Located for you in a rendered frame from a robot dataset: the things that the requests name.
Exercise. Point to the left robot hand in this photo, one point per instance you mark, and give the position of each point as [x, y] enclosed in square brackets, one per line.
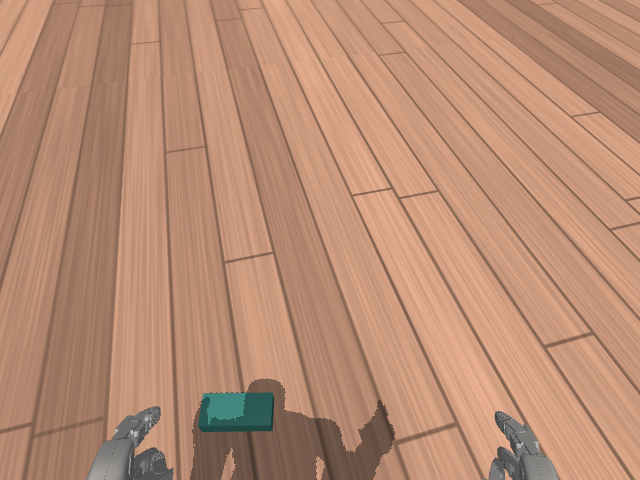
[115, 458]

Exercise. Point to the carton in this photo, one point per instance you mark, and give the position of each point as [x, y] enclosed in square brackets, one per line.
[236, 412]

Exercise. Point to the right robot hand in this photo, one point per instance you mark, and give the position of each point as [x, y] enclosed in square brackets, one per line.
[532, 465]

